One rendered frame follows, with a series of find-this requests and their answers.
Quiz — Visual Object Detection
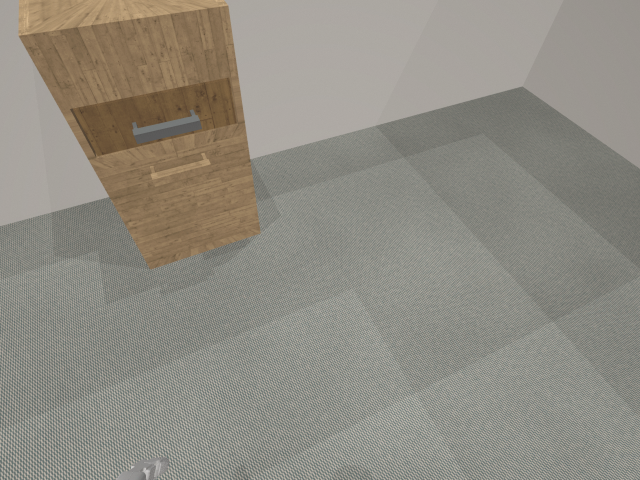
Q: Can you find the robot left hand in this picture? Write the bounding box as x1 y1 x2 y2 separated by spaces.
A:
116 457 169 480

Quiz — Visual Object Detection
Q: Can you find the drawer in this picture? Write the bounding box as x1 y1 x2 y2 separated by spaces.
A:
73 77 237 156

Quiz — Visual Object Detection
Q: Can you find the cabinet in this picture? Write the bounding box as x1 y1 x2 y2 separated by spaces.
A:
18 0 261 270

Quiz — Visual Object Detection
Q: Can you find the handle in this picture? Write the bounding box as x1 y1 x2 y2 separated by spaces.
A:
132 110 202 144
151 159 212 187

